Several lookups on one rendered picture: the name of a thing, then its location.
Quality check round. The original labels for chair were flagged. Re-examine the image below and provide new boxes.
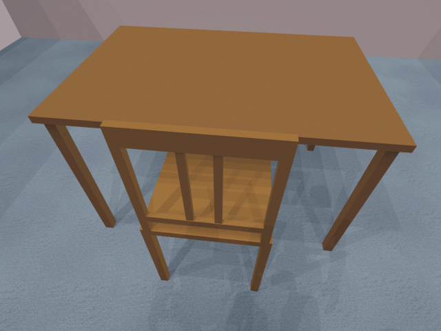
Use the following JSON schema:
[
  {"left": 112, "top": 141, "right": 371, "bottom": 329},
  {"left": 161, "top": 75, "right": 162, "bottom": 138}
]
[{"left": 100, "top": 120, "right": 299, "bottom": 291}]

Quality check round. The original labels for table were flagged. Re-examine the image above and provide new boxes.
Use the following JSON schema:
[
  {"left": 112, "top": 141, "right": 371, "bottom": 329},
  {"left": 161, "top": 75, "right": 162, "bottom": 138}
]
[{"left": 28, "top": 26, "right": 417, "bottom": 251}]

